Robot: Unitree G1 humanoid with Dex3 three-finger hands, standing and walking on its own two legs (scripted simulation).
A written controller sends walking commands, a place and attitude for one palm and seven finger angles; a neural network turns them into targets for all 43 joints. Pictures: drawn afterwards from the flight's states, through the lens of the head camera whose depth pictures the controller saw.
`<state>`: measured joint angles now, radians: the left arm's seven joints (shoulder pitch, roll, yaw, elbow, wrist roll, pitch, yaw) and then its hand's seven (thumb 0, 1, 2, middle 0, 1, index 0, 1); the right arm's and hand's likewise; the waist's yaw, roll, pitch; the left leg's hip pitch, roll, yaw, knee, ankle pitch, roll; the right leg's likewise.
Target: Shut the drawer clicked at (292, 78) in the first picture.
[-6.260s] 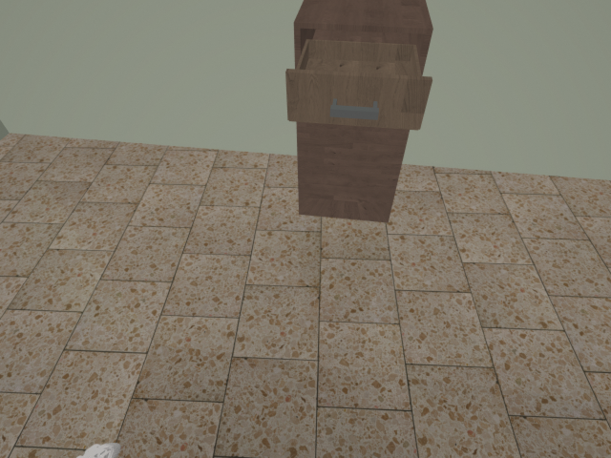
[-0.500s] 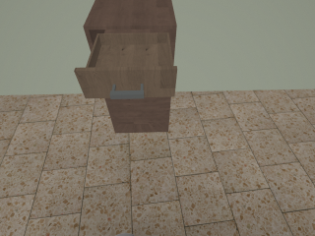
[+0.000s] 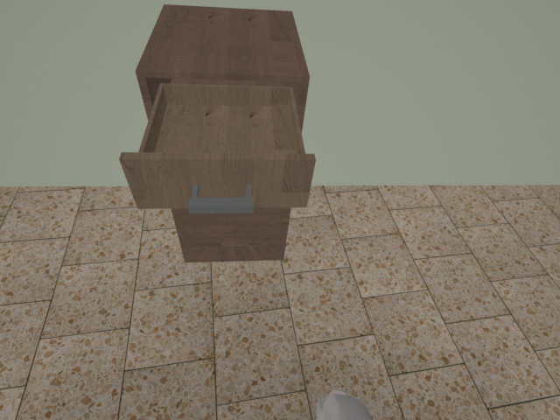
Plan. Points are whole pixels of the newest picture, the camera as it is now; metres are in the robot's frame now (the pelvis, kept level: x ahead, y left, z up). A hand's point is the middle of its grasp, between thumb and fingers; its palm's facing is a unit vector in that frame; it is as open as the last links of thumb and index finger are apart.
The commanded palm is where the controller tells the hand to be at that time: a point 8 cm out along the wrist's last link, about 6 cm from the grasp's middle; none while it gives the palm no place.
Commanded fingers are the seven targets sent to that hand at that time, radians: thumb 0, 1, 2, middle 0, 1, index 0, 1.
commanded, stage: take the last steps up to it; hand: left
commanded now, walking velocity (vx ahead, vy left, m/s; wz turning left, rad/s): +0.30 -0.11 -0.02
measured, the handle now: (221, 197) +0.52 +0.13 -0.03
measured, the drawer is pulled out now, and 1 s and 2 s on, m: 0.30 0.30 0.30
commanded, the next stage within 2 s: come to a stop and stand still in 0.52 s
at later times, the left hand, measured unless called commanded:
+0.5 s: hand (215, 402) +0.19 +0.10 -0.18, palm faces +0.09 -0.98 -0.20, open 7.2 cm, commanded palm none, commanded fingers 0.00 0.90 0.90 -0.20 -0.30 -0.20 -0.30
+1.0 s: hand (235, 365) +0.25 +0.08 -0.19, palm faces +0.08 -0.97 -0.24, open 7.4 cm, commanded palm none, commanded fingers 0.00 0.90 0.90 -0.20 -0.30 -0.20 -0.30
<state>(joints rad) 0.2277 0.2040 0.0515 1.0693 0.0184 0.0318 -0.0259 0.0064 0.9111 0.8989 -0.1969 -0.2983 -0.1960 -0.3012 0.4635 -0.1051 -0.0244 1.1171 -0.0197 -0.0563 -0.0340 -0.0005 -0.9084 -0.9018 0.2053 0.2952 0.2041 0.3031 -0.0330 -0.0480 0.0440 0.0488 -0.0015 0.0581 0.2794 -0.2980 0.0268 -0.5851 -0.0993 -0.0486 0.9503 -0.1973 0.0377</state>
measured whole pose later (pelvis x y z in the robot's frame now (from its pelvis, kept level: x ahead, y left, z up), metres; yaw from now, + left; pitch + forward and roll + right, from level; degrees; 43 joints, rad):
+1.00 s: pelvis +0.24 -0.11 -0.01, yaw +1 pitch -2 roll +1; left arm 0.26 0.16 0.04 1.05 0.02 0.01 0.04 0.00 0.91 0.90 -0.20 -0.30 -0.20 -0.30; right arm 0.16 -0.17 -0.07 1.06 -0.01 0.03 -0.03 -0.01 -0.92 -0.90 0.21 0.30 0.20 0.30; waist 0.03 -0.01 0.09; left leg -0.25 0.06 0.13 0.57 -0.28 -0.01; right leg -0.27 -0.06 -0.06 0.60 -0.28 0.01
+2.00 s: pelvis +0.23 -0.09 -0.01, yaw +1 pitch -1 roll +0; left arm 0.29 0.13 -0.01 1.11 0.00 -0.04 0.04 0.02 0.93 0.90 -0.20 -0.30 -0.20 -0.30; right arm 0.30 -0.15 0.01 1.10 -0.01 -0.02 -0.03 0.01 -0.92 -0.90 0.20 0.29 0.20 0.30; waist -0.02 0.05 0.02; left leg -0.14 0.03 0.04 0.50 -0.36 -0.01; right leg -0.19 0.01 -0.05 0.52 -0.32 -0.03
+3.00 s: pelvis +0.16 -0.09 -0.07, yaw +3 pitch +10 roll -1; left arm 0.47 0.17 0.04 -0.16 -0.19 -0.30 -0.11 0.01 0.90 0.90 -0.75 -0.89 -0.75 -0.90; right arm 0.28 -0.18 0.06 0.51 0.01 -0.20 -0.03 0.01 -0.90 -0.90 0.21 0.30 0.21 0.30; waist 0.00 0.04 -0.11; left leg -0.73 0.02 -0.02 1.05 -0.49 0.00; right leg -0.74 -0.01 -0.09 1.00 -0.43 -0.03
